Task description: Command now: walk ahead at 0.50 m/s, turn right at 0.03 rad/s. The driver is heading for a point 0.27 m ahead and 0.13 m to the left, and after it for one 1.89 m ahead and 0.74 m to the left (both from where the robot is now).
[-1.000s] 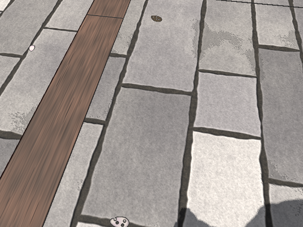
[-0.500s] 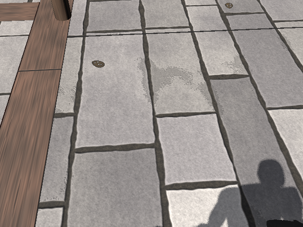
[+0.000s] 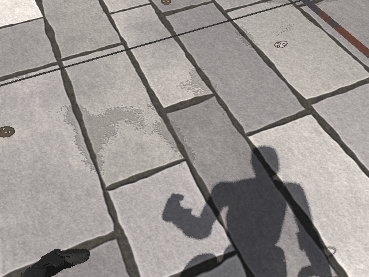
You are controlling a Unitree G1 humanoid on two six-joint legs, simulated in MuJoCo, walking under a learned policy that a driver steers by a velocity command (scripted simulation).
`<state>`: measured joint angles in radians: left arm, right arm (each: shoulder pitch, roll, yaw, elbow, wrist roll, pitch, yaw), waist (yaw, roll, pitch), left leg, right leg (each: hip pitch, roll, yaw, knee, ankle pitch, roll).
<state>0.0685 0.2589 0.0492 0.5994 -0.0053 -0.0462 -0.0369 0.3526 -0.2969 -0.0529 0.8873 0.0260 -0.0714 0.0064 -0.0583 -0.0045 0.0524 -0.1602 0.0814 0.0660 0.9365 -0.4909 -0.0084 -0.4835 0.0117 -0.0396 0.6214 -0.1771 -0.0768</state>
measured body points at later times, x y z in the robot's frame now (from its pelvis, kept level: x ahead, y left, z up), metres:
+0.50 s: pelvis +0.23 +0.04 +0.00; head +0.28 +0.06 +0.44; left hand +0.29 +0.34 -0.12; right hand +0.45 -0.19 -0.10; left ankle +0.33 +0.13 -0.72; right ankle +0.11 -0.11 -0.65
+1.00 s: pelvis +0.32 +0.00 +0.02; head +0.35 +0.00 +0.46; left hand +0.29 +0.32 -0.07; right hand +0.61 -0.15 -0.08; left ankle +0.28 +0.12 -0.67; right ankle +0.40 -0.09 -0.72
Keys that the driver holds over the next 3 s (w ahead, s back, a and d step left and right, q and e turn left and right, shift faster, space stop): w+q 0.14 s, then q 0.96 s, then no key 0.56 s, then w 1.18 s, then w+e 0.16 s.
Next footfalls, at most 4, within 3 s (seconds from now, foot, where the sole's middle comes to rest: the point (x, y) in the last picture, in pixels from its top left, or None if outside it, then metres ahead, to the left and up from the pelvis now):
0.44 left None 0.37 0.14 -0.76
0.90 right None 0.43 -0.07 -0.76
1.32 left None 0.26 0.14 -0.76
1.62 right None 0.41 -0.06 -0.76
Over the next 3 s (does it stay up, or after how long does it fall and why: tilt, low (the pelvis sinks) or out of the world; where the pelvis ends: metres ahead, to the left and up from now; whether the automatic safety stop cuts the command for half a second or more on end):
stays up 0.74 0.40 0.01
